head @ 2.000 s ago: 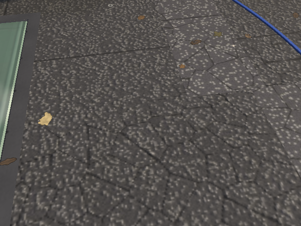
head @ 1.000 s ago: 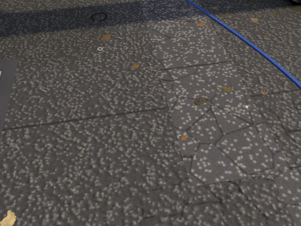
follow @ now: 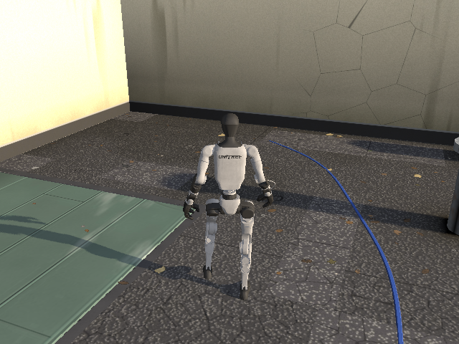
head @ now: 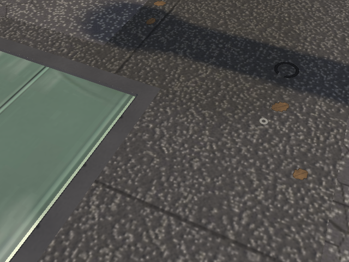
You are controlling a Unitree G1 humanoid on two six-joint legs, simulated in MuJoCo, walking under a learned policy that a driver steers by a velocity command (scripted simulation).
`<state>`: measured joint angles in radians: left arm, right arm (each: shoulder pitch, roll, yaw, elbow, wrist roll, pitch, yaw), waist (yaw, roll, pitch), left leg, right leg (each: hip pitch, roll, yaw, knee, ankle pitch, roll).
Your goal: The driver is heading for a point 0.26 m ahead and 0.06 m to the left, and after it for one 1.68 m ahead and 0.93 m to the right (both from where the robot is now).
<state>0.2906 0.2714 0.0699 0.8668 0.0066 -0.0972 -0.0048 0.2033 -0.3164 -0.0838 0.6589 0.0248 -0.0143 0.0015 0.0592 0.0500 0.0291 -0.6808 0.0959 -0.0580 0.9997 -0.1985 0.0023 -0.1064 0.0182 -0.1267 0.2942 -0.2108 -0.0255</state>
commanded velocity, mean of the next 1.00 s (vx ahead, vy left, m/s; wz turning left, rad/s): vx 0.14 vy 0.00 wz -0.27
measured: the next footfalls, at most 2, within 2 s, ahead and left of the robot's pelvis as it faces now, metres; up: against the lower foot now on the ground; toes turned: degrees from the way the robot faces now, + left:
left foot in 0.20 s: +0.28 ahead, +0.16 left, +0.00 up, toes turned +5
right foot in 0.64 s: +0.25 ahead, -0.09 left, +0.00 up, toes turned -14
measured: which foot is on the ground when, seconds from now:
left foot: up 0.00-0.18, down 0.20-0.64, up 0.66-1.00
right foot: down 0.00-0.22, up 0.24-0.62, down 0.64-1.00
